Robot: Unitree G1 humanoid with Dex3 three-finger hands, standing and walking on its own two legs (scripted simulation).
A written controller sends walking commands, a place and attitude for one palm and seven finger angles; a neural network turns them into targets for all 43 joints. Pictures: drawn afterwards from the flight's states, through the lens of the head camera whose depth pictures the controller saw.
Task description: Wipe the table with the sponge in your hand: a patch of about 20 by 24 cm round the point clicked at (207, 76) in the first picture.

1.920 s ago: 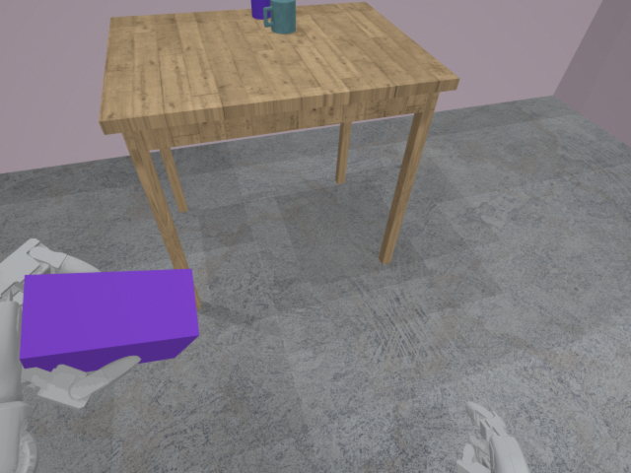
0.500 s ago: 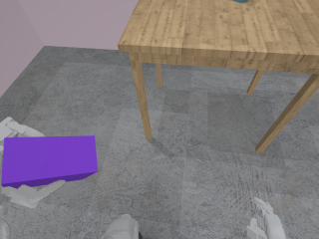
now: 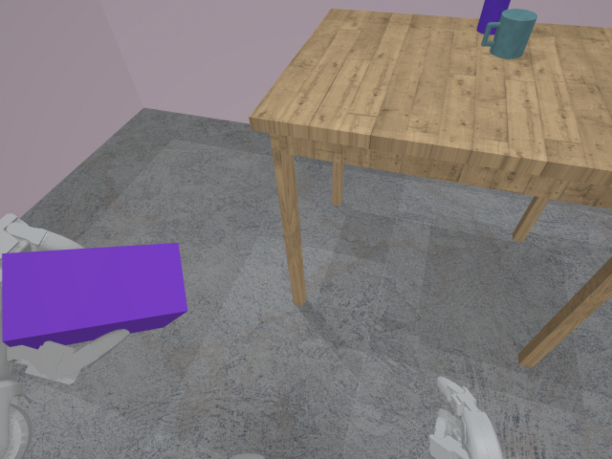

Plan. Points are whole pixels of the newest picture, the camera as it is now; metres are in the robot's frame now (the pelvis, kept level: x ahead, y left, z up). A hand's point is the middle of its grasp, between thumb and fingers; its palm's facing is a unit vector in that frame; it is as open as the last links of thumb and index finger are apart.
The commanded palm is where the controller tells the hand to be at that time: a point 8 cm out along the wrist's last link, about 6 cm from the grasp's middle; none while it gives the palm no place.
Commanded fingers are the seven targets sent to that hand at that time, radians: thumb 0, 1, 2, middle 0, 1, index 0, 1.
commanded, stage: turn to face it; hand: left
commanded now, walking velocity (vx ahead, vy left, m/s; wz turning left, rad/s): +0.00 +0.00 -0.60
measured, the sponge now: (125, 294) +0.22 +0.21 +0.17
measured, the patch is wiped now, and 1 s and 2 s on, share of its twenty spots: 0.00 0.00 0.00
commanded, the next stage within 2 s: take the last steps up to it in 0.84 s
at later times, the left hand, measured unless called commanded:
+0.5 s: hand (177, 279) +0.23 +0.16 +0.19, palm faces +0.18 -0.88 -0.43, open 10.6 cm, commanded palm +0.20 +0.19 +0.20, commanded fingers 0.00 0.10 1.30 -1.20 -1.60 -1.20 -1.60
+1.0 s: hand (286, 345) +0.18 +0.04 +0.20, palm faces -0.08 -0.87 -0.49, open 10.6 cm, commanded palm +0.15 +0.11 +0.20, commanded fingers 0.00 0.10 1.30 -1.20 -1.60 -1.20 -1.60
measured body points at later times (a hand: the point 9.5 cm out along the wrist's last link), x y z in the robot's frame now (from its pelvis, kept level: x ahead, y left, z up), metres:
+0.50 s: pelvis -0.04 -0.03 +0.02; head -0.03 -0.02 +0.47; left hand +0.22 +0.20 +0.21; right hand +0.05 -0.30 -0.06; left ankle -0.02 +0.10 -0.72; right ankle -0.03 -0.12 -0.68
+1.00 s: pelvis -0.12 -0.06 +0.01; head -0.09 -0.07 +0.46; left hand +0.18 +0.09 +0.22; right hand -0.11 -0.37 -0.07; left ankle -0.07 +0.06 -0.72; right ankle -0.08 -0.16 -0.72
